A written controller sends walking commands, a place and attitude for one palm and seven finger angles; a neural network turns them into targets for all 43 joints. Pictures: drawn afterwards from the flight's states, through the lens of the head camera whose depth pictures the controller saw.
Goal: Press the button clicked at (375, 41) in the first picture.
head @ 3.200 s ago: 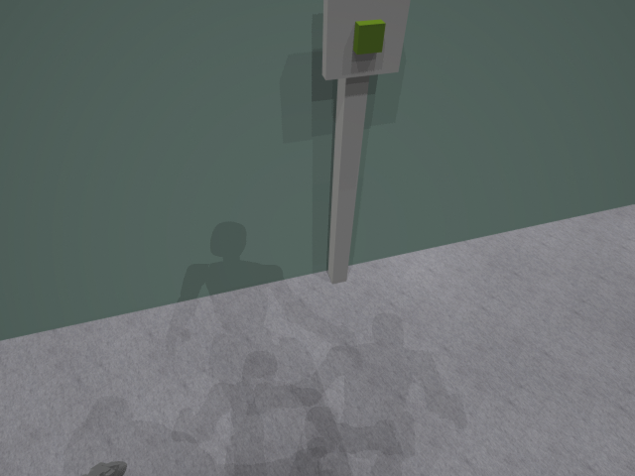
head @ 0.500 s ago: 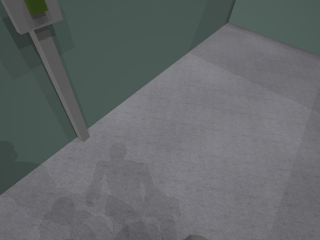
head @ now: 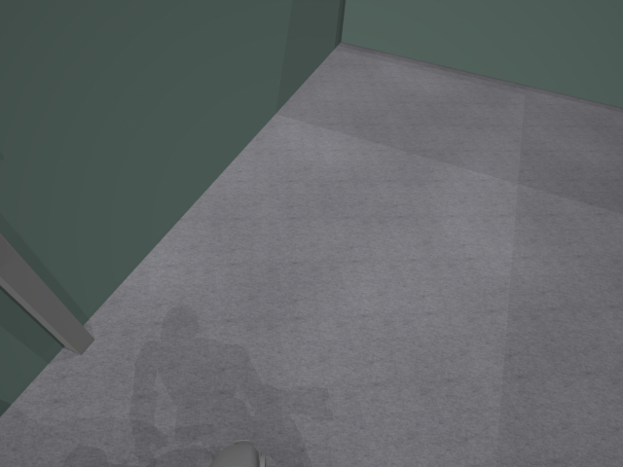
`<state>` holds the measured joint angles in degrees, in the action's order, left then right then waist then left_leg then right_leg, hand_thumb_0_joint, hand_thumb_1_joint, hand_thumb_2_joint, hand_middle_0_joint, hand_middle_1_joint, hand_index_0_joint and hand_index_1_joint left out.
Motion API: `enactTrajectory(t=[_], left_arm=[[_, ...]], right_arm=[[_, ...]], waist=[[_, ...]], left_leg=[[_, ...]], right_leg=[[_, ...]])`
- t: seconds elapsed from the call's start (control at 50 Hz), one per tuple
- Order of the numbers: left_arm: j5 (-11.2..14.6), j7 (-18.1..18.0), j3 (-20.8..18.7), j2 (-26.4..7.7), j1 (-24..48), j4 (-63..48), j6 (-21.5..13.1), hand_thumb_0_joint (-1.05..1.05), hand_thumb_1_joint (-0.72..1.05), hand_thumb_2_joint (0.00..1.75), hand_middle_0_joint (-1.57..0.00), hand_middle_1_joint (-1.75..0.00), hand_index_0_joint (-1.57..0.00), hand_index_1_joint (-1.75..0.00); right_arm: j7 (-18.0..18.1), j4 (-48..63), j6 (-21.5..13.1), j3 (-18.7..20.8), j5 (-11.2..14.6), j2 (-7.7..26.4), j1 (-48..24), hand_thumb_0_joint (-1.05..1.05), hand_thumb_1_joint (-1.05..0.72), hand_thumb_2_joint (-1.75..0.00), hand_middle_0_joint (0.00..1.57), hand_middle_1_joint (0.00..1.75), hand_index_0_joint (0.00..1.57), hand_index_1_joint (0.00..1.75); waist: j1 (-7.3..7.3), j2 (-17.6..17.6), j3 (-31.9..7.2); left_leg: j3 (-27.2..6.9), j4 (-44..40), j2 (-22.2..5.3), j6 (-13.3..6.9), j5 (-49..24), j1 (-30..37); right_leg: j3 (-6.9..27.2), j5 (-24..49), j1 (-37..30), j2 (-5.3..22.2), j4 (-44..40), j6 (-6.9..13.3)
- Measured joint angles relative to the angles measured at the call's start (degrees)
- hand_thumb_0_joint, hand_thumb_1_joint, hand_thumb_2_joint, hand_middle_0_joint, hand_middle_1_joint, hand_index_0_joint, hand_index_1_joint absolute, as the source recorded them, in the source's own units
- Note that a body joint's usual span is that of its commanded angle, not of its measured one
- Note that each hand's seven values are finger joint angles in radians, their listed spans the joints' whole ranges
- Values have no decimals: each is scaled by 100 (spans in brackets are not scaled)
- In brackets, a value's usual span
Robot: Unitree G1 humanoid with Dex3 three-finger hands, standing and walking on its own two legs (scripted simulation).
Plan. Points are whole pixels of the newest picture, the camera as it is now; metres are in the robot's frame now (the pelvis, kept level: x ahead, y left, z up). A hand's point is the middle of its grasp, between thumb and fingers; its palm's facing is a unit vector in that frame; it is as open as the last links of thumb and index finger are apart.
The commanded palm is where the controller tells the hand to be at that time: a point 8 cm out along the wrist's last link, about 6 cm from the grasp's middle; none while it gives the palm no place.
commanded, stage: walk to a spot facing it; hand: left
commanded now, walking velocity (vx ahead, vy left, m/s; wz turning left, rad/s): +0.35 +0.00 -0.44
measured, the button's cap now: out of the picture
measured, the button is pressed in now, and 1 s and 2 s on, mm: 0 0 0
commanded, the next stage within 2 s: turn to face it in 0.94 s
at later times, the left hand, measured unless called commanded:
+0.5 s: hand (231, 340) +0.34 +0.16 -0.16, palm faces -0.28 -0.95 -0.15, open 7.4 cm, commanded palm none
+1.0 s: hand (285, 286) +0.46 +0.08 -0.16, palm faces -0.30 -0.93 -0.21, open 7.3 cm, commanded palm none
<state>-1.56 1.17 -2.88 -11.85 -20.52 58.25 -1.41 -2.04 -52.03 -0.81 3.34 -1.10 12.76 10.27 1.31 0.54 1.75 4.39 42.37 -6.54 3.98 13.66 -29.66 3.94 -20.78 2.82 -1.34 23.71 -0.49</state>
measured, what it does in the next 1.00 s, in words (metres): walks ahead, turning right: left foot, then right foot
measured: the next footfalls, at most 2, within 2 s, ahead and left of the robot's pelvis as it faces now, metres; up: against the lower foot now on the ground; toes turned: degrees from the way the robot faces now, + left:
left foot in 0.04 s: +0.16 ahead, +0.13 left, +0.00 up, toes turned +5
right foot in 0.64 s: +0.35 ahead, -0.16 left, +0.00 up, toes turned -27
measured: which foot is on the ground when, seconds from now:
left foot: up 0.00-0.02, down 0.04-0.64, up 0.66-1.00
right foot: down 0.00-0.06, up 0.08-0.62, down 0.64-1.00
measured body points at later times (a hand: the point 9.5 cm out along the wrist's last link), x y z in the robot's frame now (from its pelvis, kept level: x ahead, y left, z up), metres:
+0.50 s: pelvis +0.18 +0.02 +0.01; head +0.21 +0.02 +0.46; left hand +0.35 +0.21 -0.14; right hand +0.04 -0.17 -0.14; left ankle +0.12 +0.13 -0.73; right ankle +0.26 -0.14 -0.68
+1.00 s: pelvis +0.38 -0.09 +0.01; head +0.39 -0.09 +0.46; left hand +0.48 +0.13 -0.15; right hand +0.39 -0.34 -0.14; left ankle +0.53 +0.00 -0.69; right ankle +0.31 -0.14 -0.73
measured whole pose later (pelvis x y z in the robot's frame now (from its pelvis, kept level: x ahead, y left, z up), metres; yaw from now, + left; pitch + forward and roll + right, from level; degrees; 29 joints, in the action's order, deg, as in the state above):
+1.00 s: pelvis +0.38 -0.09 +0.01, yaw -22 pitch +0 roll -2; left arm -1.0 -0.4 -2.8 -10.1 -18.2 61.5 -4.6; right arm -1.2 -57.2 -1.3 3.4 -1.5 10.1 8.5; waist 0.6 -2.0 0.1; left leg 5.2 49.9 -9.1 3.1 10.2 -33.7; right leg -6.4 -15.5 5.5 -3.8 20.8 4.0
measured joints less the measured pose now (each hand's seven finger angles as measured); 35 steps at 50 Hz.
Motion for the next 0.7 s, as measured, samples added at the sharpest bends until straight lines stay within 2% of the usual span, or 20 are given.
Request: enactTrajectory(t=[0.04,0.06,0.1,0.14,0.2,0.3,0.42,0.5,0.58,0.62,0.64,0.66,0.7], left_arm=[[9,-11,-51,-38,-135,63,22,0,90,90,-20,-30,-20,-30],[32,-9,-90,-56,-176,98,49,0,90,90,-20,-30,-20,-30],[55,1,-152,-125,-112,196,145,0,90,90,-20,-30,-20,-30],[29,35,-194,-181,-10,239,207,1,91,90,-20,-30,-20,-30],[-19,101,-257,-230,226,119,237,1,91,90,-20,-30,-19,-30],[-50,129,-310,-130,572,-177,258,0,91,90,-19,-30,-19,-30],[-68,159,-281,11,1011,-263,325,0,91,90,-19,-30,-19,-30],[-57,173,-220,97,1332,-261,347,0,91,90,-19,-30,-19,-30],[-40,179,-150,180,1647,-316,275,0,91,90,-19,-30,-19,-30],[-41,179,-112,190,1741,-382,142,0,91,90,-19,-30,-19,-30],[-48,171,-99,162,1755,-418,35,0,91,90,-19,-30,-19,-30],[-25,138,-101,153,1767,-435,-71,0,91,90,-20,-30,-19,-30],[54,74,-80,154,1693,-418,-161,0,91,90,-20,-30,-19,-30]], right_arm=[[22,74,-111,-46,2,-34,-65,0,-91,-89,20,30,20,30],[55,106,-198,-68,-24,-52,-110,0,-90,-89,20,30,20,30],[122,105,-306,-134,-58,-151,-164,0,-90,-89,20,30,20,30],[169,45,-317,-180,-55,-257,-68,0,-90,-89,21,30,21,30],[236,-167,-329,-195,-47,-413,228,0,-90,-89,21,30,21,30],[321,-562,-345,-69,-6,-405,765,-1,-93,-89,21,30,21,30],[317,-917,-353,-50,-1,-420,1316,0,-92,-89,20,30,21,30],[302,-1068,-335,-77,-39,-465,1597,0,-91,-89,20,30,20,30],[273,-1199,-277,-92,-80,-486,1814,0,-91,-89,20,30,20,30],[249,-1260,-233,-97,-66,-514,1941,0,-91,-89,20,30,20,30],[219,-1298,-196,-101,-35,-558,2000,0,-91,-89,20,30,20,30],[199,-1332,-131,-112,1,-579,1950,0,-90,-89,21,30,20,30],[191,-1337,-26,-98,44,-573,1713,0,-90,-89,21,30,20,30]], waist=[[77,65,1],[79,92,23],[73,197,105],[45,230,86],[23,248,32],[-40,198,-84],[-229,171,-18],[-425,122,122],[-605,-1,273],[-615,-72,320],[-579,-29,312],[-531,-15,344],[-501,-7,378]], left_leg=[[79,-658,115,-60,-46,413],[139,-717,127,-237,-354,492],[339,-342,96,-514,-118,545],[511,-431,62,-607,142,818],[714,-1021,94,-607,60,1325],[1042,-1812,205,-627,3,1978],[1400,-2245,287,-531,211,2614],[1618,-2288,229,-367,487,2972],[1817,-2064,31,-105,916,3245],[1853,-1503,-213,24,1266,3227],[1797,-816,-364,16,1415,3024],[1460,207,-448,-9,1561,2638],[644,2103,-347,-99,1479,1754]], right_leg=[[142,-321,-3,24,339,-74],[175,-534,171,23,853,-21],[135,-798,828,-4,2592,100],[-129,-507,1500,35,3969,165],[-492,196,2278,241,4699,123],[-610,979,3110,534,4523,-24],[-697,1384,3398,776,3555,-139],[-891,1290,3227,778,2595,-71],[-1101,915,2844,577,1717,161],[-1255,839,2437,378,1201,332],[-1288,1144,2282,342,1029,481],[-1286,1163,2325,302,1257,570],[-1265,789,2202,217,1473,621]])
